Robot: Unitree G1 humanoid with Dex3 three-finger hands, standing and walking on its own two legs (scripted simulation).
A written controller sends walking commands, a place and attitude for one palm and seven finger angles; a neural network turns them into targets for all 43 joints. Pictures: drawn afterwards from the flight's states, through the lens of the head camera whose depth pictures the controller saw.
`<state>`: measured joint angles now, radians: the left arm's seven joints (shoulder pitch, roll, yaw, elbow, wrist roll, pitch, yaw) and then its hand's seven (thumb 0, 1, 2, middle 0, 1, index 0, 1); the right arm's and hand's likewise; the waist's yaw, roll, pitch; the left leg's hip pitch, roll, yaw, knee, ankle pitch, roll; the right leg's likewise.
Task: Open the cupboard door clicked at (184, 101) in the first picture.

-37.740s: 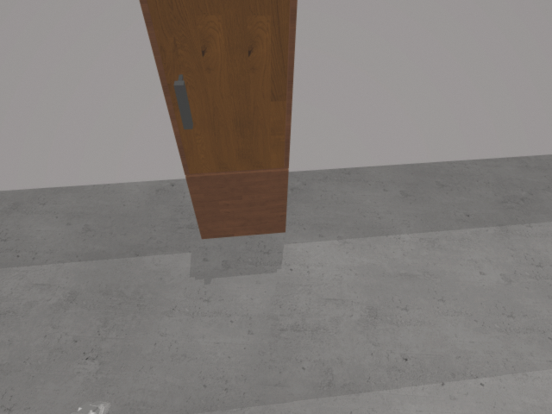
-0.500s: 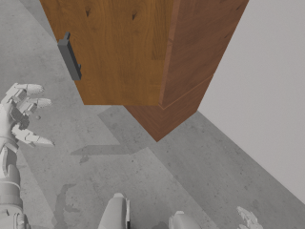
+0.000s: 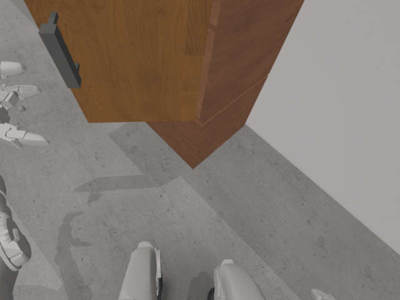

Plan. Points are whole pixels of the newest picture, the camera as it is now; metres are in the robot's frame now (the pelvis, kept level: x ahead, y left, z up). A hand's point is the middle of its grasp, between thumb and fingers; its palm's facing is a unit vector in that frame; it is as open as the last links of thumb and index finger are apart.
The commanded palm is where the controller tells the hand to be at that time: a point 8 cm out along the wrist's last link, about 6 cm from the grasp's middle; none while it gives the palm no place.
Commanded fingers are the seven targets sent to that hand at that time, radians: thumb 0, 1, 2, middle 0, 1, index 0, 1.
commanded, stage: move the hooked fingers beside the handle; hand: left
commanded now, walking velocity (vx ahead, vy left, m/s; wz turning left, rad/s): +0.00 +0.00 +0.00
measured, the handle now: (64, 52) +0.59 +0.30 +0.07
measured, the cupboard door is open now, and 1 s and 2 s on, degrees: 52 52 52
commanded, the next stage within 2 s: slide the fingers in behind the handle in 1.44 s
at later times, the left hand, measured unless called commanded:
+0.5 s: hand (23, 75) +0.51 +0.35 +0.08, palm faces +0.14 -0.99 +0.01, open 13.9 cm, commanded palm +0.51 +0.37 +0.07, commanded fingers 0.00 -0.50 0.30 -0.30 -1.20 -0.30 -1.20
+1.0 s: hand (23, 70) +0.53 +0.36 +0.07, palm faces +0.13 -0.99 +0.00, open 13.9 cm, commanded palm +0.53 +0.36 +0.07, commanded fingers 0.00 -0.50 0.30 -0.30 -1.20 -0.30 -1.20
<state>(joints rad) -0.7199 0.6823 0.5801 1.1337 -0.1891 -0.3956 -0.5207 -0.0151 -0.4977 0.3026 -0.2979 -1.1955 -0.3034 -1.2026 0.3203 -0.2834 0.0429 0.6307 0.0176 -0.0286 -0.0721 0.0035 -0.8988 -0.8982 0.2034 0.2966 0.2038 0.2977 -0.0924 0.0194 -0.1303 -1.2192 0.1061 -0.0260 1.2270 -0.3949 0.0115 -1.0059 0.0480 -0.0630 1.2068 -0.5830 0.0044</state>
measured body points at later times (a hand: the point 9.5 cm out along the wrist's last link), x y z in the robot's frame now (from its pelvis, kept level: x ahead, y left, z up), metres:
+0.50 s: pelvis +0.00 +0.00 -0.02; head +0.17 +0.05 +0.39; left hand +0.50 +0.40 +0.08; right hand +0.02 -0.28 -0.11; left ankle +0.09 +0.12 -0.63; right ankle +0.00 -0.13 -0.63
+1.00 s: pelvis +0.01 +0.02 -0.02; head +0.19 +0.08 +0.38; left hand +0.52 +0.41 +0.07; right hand +0.02 -0.25 -0.11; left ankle +0.09 +0.12 -0.63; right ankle +0.00 -0.13 -0.63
